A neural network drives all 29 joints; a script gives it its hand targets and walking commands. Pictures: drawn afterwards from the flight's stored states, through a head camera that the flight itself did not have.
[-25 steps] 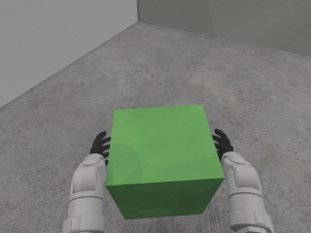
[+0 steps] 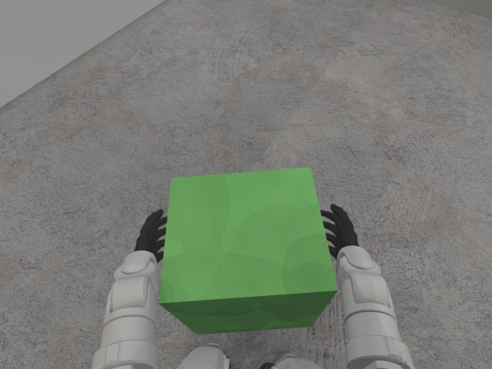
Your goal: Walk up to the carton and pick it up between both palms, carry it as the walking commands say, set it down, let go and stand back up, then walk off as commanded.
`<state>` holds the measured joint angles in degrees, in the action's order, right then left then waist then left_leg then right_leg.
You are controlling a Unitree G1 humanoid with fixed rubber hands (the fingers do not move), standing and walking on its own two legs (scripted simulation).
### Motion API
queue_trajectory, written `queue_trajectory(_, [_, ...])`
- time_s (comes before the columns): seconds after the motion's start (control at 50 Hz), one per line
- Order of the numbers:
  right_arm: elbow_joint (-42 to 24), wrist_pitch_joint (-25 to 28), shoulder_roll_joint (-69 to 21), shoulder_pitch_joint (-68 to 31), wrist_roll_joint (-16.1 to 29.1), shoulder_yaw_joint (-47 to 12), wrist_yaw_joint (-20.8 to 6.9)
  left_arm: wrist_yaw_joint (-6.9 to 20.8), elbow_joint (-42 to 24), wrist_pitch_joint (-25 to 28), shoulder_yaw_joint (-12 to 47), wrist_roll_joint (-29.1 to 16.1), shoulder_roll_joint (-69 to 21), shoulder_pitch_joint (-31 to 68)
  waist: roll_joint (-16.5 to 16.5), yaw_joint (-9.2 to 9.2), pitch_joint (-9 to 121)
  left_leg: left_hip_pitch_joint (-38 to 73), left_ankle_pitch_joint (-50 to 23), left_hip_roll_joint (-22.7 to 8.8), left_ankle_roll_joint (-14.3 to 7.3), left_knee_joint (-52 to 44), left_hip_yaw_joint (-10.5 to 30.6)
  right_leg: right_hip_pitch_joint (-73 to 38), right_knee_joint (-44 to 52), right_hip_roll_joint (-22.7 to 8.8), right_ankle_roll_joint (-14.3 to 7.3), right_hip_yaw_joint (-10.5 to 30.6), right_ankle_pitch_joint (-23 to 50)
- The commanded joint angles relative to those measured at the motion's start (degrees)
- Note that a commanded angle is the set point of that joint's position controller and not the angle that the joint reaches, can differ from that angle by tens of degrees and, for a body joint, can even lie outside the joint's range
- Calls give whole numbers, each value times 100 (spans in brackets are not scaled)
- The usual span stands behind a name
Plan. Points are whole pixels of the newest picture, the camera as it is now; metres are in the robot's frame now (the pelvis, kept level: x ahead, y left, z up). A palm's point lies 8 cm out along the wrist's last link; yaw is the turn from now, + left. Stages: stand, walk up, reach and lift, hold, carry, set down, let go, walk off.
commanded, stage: set down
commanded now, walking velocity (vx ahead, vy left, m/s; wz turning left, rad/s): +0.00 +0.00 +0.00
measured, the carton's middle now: (248, 259) +0.31 +0.04 -0.10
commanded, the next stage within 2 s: none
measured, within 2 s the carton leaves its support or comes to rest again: neither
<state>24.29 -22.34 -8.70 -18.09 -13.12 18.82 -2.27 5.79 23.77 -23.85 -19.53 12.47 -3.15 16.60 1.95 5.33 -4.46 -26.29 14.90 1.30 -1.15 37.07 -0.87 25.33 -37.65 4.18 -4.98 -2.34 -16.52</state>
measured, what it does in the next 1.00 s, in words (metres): lowers itself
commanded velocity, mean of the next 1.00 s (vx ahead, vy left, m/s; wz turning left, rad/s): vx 0.00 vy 0.00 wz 0.00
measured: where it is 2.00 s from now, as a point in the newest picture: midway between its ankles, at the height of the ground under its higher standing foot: outside the picture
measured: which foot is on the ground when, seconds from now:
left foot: down 0.00-1.00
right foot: down 0.00-1.00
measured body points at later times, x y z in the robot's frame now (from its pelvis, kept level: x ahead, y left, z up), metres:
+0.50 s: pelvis -0.05 +0.01 -0.06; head +0.13 +0.02 +0.35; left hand +0.32 +0.23 -0.13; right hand +0.36 -0.11 -0.12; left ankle +0.04 +0.11 -0.72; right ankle +0.03 -0.06 -0.72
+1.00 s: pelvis -0.04 +0.02 -0.13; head +0.18 +0.03 +0.26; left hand +0.35 +0.22 -0.22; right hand +0.39 -0.12 -0.21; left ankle +0.04 +0.11 -0.72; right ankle +0.03 -0.06 -0.72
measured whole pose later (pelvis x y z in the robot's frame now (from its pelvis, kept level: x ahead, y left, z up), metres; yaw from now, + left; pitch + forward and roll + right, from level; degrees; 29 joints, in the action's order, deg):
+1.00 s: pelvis -0.04 +0.02 -0.13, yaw -1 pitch +33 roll +0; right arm 32.5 -14.3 -1.9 -37.6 -6.6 21.2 -0.5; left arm 0.7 30.7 -16.3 -21.2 6.6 -0.3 35.3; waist 3.2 4.3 5.7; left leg -83.8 24.4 0.9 -2.6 74.9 -2.8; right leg 83.0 -75.3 3.7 -4.1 -2.9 -25.8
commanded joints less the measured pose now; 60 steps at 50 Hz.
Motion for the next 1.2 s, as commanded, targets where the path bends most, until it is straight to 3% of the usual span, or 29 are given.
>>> queue_trajectory(0.0, [154, 531, -4949, -3439, 628, -3141, -780, 952, -372, 601, 2810, -564, -4621, 3523, -148, 126, 3132, 624, -1277, 274, -163, 125, 713, -700, 152, -150, 400, 1247, 1456])
queue_trajectory(0.16, [536, 802, -4907, -4191, 543, -2732, -777, 1095, -33, 938, 2486, -477, -4550, 4234, -160, 89, 3731, -445, -825, 330, -202, 709, 607, 43, -410, -112, 381, 1215, 797])
queue_trajectory(0.32, [430, 791, -4945, -4967, 779, -3080, -892, 1124, -109, 980, 2819, -802, -4796, 4947, -127, 127, 5126, -919, -769, 376, -143, 1364, 573, 552, -1073, 37, 313, 1088, 504])
queue_trajectory(0.46, [612, 645, -4867, -5217, 817, -3001, -1025, 1095, 108, 797, 2840, -918, -5003, 5207, -97, 36, 5286, -1420, -466, 422, -94, 1752, 588, 1456, -1545, 166, 251, 923, 98])
queue_trajectory(0.64, [825, 669, -4869, -5205, 837, -2871, -1123, 983, 296, 791, 2803, -898, -5147, 5213, -169, 21, 5559, -1770, -811, 487, -11, 2309, 657, 2592, -2166, 303, 220, 787, 313])
queue_trajectory(0.86, [581, 907, -4636, -5366, 1091, -3214, -893, 632, 41, 1049, 3145, -1195, -4897, 5294, -37, 124, 6521, -2221, -1609, 604, 144, 3172, 660, 3525, -2995, 469, 341, 742, 897])
queue_trajectory(1.18, [801, 889, -4399, -6353, 1383, -3239, -456, 385, 203, 1094, 3079, -1555, -4366, 6362, 119, 249, 7153, -3486, -1049, 696, 133, 4157, 349, 4023, -3971, 566, 475, 653, 595])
